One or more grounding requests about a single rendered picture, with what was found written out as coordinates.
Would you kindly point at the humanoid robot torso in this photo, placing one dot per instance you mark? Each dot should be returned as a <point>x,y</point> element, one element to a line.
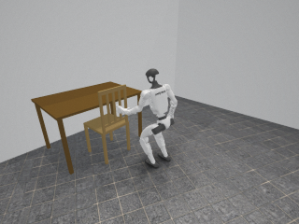
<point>158,103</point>

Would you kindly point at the robot left hand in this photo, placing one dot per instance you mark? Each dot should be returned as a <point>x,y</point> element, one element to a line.
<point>119,109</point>

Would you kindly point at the right robot thigh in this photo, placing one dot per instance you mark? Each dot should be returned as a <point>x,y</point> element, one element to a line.
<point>158,135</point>

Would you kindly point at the right robot forearm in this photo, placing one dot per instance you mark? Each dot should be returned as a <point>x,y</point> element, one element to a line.
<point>172,109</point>

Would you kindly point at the right robot upper arm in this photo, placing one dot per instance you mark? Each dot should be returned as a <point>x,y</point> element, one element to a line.
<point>170,94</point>

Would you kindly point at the chair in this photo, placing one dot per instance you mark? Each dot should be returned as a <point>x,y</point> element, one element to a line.
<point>109,122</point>

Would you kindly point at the left robot upper arm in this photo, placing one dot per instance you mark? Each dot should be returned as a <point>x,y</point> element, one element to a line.
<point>144,95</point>

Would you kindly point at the table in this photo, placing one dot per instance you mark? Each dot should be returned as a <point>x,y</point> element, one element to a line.
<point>66,104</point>

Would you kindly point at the left robot forearm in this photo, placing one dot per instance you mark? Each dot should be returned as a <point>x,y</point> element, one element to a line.
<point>129,112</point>

